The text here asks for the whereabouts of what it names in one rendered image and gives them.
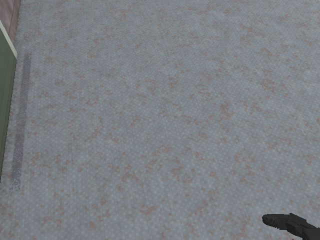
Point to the right robot hand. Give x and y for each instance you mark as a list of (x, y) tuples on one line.
[(294, 224)]

